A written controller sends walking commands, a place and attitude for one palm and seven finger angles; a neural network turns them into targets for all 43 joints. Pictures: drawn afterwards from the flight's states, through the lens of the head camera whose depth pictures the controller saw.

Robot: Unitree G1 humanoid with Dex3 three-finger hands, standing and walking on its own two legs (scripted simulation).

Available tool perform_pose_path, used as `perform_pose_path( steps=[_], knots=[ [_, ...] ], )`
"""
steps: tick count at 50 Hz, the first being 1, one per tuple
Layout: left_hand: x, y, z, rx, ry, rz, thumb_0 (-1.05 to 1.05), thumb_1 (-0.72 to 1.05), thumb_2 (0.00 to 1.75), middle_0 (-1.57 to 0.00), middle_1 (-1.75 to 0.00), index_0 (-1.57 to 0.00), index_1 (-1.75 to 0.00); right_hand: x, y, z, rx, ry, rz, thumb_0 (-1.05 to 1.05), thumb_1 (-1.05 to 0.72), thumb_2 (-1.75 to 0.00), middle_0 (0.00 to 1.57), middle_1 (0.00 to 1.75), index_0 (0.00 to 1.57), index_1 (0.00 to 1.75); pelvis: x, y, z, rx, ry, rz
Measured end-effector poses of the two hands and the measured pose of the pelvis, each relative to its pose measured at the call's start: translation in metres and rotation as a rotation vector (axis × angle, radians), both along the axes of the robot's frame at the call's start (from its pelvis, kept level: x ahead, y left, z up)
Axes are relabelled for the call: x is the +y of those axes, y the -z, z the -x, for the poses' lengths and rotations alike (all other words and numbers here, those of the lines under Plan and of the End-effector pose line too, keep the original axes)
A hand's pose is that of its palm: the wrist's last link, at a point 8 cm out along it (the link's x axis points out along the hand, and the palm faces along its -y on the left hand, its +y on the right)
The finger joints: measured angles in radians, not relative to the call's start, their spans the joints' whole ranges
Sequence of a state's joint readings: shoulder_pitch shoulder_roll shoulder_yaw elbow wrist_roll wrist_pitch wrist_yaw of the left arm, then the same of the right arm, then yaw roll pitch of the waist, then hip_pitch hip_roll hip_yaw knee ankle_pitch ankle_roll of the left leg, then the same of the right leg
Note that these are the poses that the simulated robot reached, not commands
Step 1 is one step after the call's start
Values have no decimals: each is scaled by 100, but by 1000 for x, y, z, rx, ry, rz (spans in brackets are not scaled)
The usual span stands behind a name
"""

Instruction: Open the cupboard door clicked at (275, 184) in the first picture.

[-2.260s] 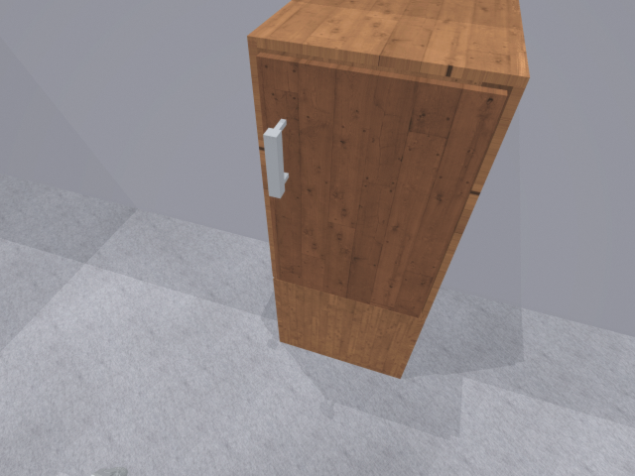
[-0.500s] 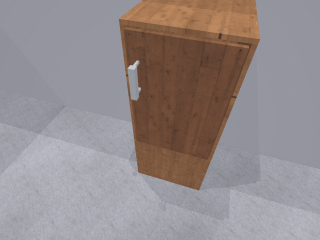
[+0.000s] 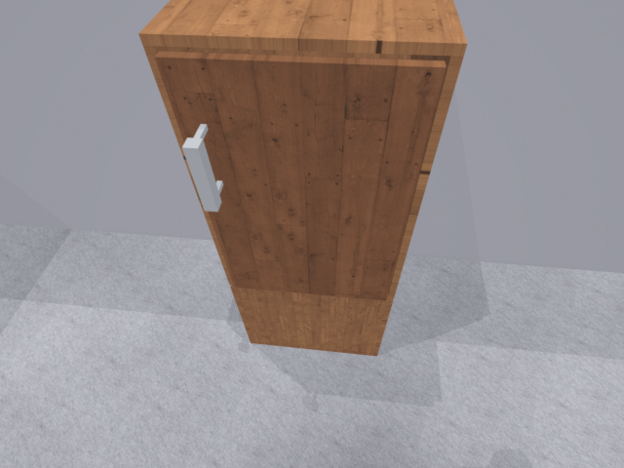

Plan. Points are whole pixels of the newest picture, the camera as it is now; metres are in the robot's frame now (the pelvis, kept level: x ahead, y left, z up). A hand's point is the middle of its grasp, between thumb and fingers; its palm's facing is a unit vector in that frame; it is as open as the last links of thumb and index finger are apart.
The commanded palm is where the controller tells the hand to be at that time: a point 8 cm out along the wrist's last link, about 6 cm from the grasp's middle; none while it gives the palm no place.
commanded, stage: come to a stop and stand still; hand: left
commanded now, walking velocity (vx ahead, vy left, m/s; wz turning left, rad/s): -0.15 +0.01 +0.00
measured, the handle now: (207, 168) +0.54 +0.19 +0.07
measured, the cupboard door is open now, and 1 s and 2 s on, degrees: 0 0 0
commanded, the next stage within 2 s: look again from close up in 0.86 s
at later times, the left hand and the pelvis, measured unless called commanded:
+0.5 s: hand out of the picture +0.01 +0.22 -0.16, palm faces +0.01 -0.98 -0.18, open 7.4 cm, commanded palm none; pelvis +0.01 +0.04 +0.01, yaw -2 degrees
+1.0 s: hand out of the picture +0.03 +0.23 -0.16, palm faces +0.00 -0.97 -0.23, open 7.4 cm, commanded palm none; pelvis +0.01 +0.05 +0.01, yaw -1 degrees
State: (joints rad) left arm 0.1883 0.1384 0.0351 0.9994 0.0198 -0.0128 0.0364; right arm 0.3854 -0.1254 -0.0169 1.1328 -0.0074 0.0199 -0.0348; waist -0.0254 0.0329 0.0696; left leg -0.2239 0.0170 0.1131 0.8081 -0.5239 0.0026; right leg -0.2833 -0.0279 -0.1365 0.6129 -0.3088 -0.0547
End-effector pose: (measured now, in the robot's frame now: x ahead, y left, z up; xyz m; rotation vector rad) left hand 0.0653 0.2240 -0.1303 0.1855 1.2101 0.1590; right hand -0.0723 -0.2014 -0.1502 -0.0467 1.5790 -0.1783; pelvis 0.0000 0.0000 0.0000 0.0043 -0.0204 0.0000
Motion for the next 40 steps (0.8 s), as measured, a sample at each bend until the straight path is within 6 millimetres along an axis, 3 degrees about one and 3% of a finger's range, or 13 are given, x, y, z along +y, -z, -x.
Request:
perform_pose_path(
  steps=[6, 13, 22, 28, 34, 40],
  knots=[
    [13, -1, -6, 5, -3, 4, 0, 93, 90, -20, -30, -20, -30, 8, -5, -56, -140, -17, 19, 1, -91, -90, 20, 30, 20, 30, 10, -5, 0, 8, 7, 2],
    [38, 9, 4, 42, -28, 35, 0, 92, 90, -20, -30, -20, -30, 12, -14, -78, -208, -52, 84, 2, -93, -90, 20, 30, 20, 30, 32, -4, -2, 6, 24, 5],
    [45, 5, 46, 149, -29, 42, 1, 91, 90, -20, -30, -19, -30, 13, -25, -92, -240, -62, 93, 1, -93, -90, 20, 30, 20, 30, 40, -13, -6, 6, 36, 4],
    [40, 4, 69, 207, -31, 53, 1, 91, 90, -20, -30, -19, -30, 15, -26, -90, -239, -61, 87, 1, -93, -90, 20, 30, 20, 30, 42, -15, -7, -3, 39, 3],
    [39, 6, 79, 211, -15, 47, 1, 90, 90, -20, -30, -20, -30, 19, -19, -82, -230, -81, 65, 1, -92, -90, 20, 30, 20, 30, 46, -11, -2, 3, 29, 14],
    [49, 2, 71, 181, -14, 25, 1, 90, 90, -20, -30, -20, -30, 30, -11, -75, -231, -94, 35, 1, -93, -90, 19, 30, 20, 30, 50, -8, -2, 5, 17, 5]
  ],
)
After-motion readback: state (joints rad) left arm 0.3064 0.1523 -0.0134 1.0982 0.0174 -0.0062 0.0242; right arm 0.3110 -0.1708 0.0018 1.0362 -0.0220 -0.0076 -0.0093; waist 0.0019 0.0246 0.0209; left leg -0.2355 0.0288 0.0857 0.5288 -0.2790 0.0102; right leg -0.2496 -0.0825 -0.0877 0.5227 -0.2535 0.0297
